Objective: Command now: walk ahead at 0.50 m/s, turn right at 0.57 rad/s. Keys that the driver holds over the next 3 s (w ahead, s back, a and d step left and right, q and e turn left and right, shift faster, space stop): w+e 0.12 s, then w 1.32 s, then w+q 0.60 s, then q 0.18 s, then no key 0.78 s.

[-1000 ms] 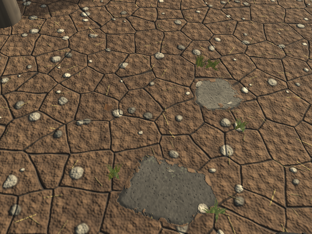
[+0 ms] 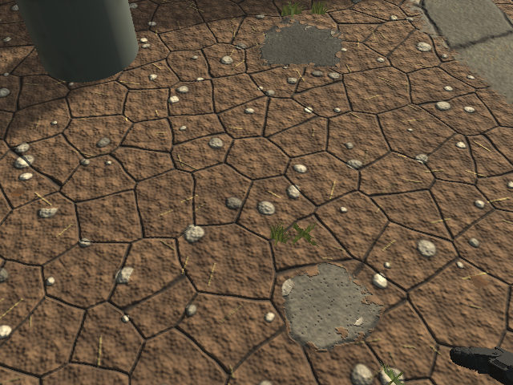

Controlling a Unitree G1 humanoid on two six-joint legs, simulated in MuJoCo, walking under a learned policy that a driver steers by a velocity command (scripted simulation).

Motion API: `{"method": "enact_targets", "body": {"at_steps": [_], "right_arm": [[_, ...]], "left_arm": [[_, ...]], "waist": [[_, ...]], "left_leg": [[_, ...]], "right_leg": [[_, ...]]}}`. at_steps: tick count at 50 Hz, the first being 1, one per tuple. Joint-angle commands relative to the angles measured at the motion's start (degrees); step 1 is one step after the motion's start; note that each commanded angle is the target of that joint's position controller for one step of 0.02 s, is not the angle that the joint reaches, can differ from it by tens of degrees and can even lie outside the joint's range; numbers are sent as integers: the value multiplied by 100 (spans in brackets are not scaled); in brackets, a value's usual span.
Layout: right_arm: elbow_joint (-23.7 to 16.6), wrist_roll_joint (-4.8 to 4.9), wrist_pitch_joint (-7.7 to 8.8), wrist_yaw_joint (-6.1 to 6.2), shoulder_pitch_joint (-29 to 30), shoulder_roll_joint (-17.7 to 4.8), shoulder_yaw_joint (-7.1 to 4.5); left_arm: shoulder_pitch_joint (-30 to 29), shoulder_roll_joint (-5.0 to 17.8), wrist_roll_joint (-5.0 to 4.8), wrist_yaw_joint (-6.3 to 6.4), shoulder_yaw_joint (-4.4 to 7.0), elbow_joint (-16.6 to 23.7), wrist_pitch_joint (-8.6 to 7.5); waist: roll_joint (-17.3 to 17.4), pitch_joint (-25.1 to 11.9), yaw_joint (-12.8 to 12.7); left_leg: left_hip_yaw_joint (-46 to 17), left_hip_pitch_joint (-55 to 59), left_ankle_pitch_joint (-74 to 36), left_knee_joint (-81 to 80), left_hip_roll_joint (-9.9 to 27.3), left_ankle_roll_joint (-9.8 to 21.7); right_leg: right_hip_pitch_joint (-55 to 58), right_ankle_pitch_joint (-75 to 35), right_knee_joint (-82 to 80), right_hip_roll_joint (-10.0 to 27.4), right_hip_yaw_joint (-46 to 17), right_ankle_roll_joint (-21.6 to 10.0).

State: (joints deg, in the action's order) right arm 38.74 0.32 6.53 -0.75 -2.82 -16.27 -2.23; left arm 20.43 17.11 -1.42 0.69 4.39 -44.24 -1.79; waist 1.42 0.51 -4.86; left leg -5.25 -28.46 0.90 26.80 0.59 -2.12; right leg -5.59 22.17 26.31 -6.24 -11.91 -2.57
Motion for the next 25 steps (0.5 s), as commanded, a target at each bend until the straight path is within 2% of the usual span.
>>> {"method": "enact_targets", "body": {"at_steps": [1, 2, 3, 4, 5, 6, 7, 8, 10, 12, 15, 18, 21, 23, 24, 25], "right_arm": [[-166, -83, 157, 63, -1080, -1032, -399], [-88, -195, 120, 104, -1781, -1518, -515], [114, -70, 33, 53, -2088, -1485, -540], [-20, -32, 13, 57, -1769, -971, -407], [-49, -54, -34, 79, -1516, -770, -341], [-36, -92, -58, 78, -1271, -654, -289], [15, -123, -59, 75, -1156, -514, -235], [70, -142, -42, 67, -1113, -520, -228], [187, -76, 7, 31, -1164, -515, -244], [298, -49, 31, 18, -1211, -681, -299], [427, 12, -15, 21, -1234, -838, -334], [612, 86, -85, 30, -1519, -969, -354], [820, 145, -177, 31, -1788, -1075, -377], [906, 172, -244, 52, -1773, -1163, -396], [925, 193, -274, 71, -1685, -1182, -390], [944, 170, -284, 88, -1735, -1054, -333]], "left_arm": [[-212, 420, 69, -5, 61, 437, -62], [356, 12, 46, -9, -62, 568, -115], [564, 238, -73, -16, -80, 679, -154], [231, 769, -97, -7, 50, 595, -136], [-252, 863, -40, -8, 91, 674, -99], [-471, 793, 17, -19, 99, 744, -82], [-570, 685, 50, -38, 110, 774, -67], [-480, 542, 7, -66, 86, 797, -50], [-464, 321, -2, -91, 34, 800, -21], [-715, 218, 54, -98, -16, 886, -29], [-1145, 111, 91, -182, -100, 963, -102], [-1708, 85, 60, -259, -143, 1082, -174], [-2056, 196, 24, -302, -119, 1240, -197], [-1912, 338, 44, -312, -58, 1240, -210], [-1451, 463, 79, -296, 24, 1111, -213], [-640, 720, 104, -252, 170, 842, -197]], "waist": [[-545, -882, 908], [717, -1755, 881], [1907, -1945, 821], [1026, -1176, 960], [569, -638, 985], [348, -283, 880], [350, -80, 780], [569, -11, 655], [534, 22, 596], [342, 69, 585], [231, 75, 670], [245, 170, 879], [328, 274, 911], [409, 174, 707], [395, -104, 387], [294, -620, 17]], "left_leg": [[-344, 2481, 424, -90, 568, 531], [-2236, 4472, 1098, -241, 1866, 1241], [-4197, 4867, 2638, -787, 2543, 1729], [-3641, 4267, 3241, -976, 2267, 1508], [-2695, 3617, 2722, -980, 2007, 1277], [-2035, 3001, 1979, -1107, 1751, 1200], [-1556, 2583, 1472, -1265, 1504, 1144], [-1280, 2271, 1202, -1398, 1421, 1178], [-849, 2091, 725, -1614, 1340, 1310], [-566, 2140, 217, -1752, 1396, 1438], [-27, 2187, -220, -1834, 1278, 1392], [274, 2227, -260, -1808, 1211, 1278], [235, 2663, -442, -1649, 1436, 1191], [296, 2899, -1252, -1270, 1508, 1075], [505, 2854, -2130, -698, 1378, 952], [759, 2514, -2562, 287, 1112, 791]], "right_leg": [[-942, -1424, 1134, 880, -790, -411], [-2461, 116, 3047, 120, 25, -21], [-3755, 1284, 4312, 251, 311, 100], [-4094, 808, 4793, 577, 165, 146], [-4097, 346, 4851, 757, 376, 174], [-3936, 9, 4626, 913, 441, 198], [-3735, -220, 4351, 1043, 437, 182], [-3483, -326, 4180, 1117, 478, 191], [-3351, -420, 3768, 1119, 560, 224], [-3471, -727, 3145, 1135, 587, 260], [-3235, -1604, 2000, 1169, 833, 264], [-2848, -2130, 1162, 1045, 1122, 238], [-2779, -1881, 716, 954, 1177, 82], [-2348, -1577, 442, 808, 1299, -98], [-1588, -1678, 194, 642, 1458, -227], [-349, -1793, 140, 531, 1522, -385]]}}
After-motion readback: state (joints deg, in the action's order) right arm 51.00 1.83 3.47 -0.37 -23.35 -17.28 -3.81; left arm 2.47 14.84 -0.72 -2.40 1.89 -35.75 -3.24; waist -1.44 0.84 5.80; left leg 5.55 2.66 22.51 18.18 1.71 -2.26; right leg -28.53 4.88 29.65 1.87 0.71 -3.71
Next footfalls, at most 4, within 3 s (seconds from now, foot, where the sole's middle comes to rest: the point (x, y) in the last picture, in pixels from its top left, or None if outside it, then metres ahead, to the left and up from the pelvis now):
0.02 left None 0.18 0.13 -0.77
0.52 right None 0.40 -0.17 -0.77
1.02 left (287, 289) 0.74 0.02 -0.77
1.56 right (385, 225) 0.99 -0.28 -0.77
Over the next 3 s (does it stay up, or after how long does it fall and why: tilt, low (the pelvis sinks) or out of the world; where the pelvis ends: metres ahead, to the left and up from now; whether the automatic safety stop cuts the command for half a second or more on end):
stays up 1.32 -0.14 0.00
